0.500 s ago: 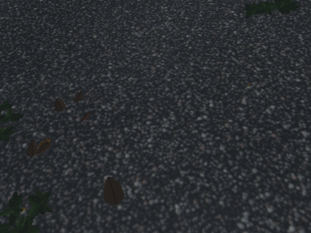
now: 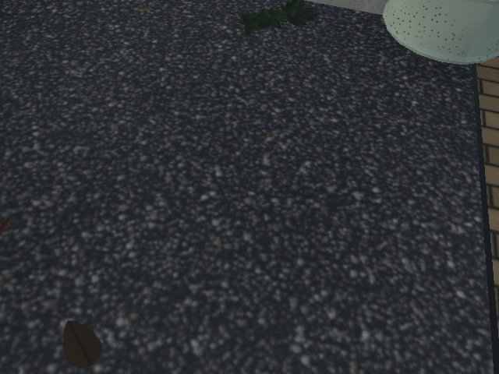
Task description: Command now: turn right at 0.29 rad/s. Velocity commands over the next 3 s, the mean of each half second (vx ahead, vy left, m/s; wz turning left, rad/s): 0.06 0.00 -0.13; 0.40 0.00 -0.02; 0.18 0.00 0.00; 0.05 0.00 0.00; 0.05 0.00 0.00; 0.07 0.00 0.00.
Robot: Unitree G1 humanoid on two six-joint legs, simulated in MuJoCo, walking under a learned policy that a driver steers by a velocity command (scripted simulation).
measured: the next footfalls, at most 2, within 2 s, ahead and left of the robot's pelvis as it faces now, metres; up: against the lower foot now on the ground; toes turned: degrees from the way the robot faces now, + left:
right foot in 0.16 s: +0.02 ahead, -0.15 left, +0.00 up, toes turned +1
left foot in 0.60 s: +0.10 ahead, +0.09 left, +0.00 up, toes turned +0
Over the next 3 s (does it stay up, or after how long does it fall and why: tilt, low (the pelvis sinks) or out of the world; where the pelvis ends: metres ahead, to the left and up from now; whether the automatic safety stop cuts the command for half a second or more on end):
stays up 0.46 0.01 0.00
